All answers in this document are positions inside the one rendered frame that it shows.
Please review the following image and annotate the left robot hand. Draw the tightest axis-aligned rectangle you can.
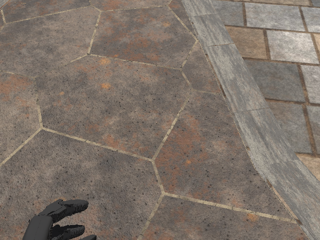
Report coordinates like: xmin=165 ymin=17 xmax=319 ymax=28
xmin=22 ymin=199 xmax=97 ymax=240

